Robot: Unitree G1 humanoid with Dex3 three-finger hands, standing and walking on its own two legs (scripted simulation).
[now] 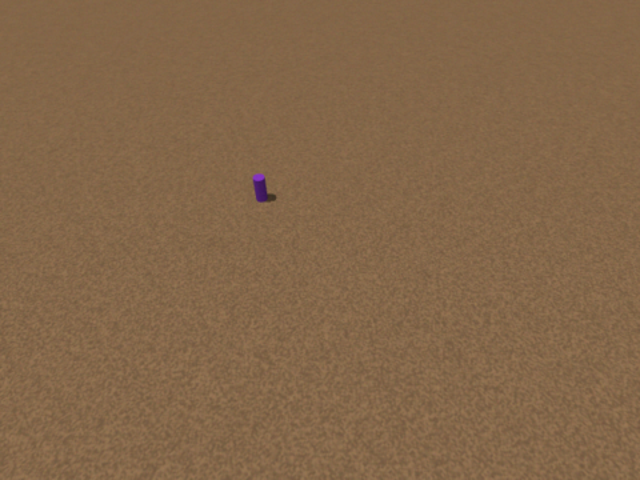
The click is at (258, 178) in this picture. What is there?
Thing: slim round
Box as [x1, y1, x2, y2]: [253, 174, 267, 201]
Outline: 256,174 253,176 256,199 258,201 264,201 267,198 264,176 262,174
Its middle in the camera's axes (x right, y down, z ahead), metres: -0.28 -0.25 +1.85
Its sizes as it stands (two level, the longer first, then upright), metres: 0.055 0.055 0.128
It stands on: the floor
